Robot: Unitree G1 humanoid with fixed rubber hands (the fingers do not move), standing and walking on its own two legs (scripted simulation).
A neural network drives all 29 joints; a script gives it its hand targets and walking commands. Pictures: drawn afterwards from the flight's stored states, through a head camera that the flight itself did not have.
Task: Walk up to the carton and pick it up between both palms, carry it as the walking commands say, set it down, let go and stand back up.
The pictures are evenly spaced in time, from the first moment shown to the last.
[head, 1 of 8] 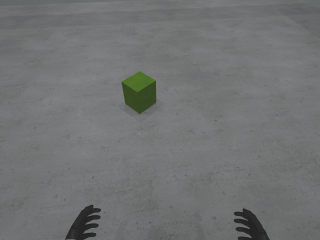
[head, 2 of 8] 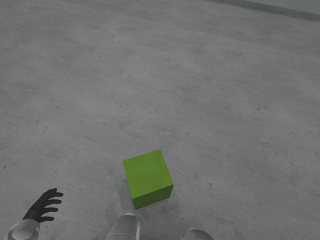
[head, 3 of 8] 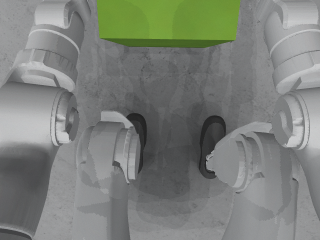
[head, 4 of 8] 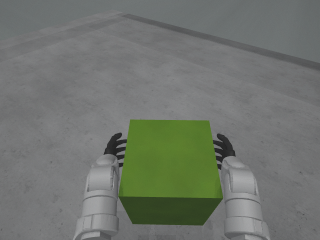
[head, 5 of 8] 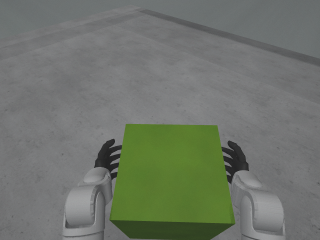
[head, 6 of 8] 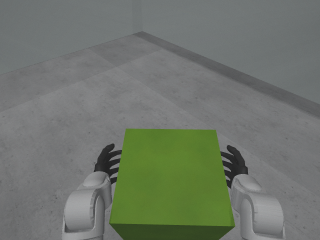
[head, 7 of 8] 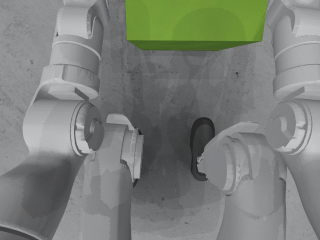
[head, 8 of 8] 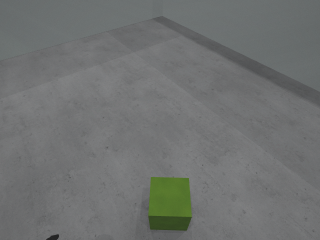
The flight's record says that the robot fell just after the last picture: no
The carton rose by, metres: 0.69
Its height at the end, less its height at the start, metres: +0.00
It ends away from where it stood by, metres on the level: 1.49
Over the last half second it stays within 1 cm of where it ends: yes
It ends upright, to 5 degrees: yes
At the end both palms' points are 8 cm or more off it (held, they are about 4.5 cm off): yes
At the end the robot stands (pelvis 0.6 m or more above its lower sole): yes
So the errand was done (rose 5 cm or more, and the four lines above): yes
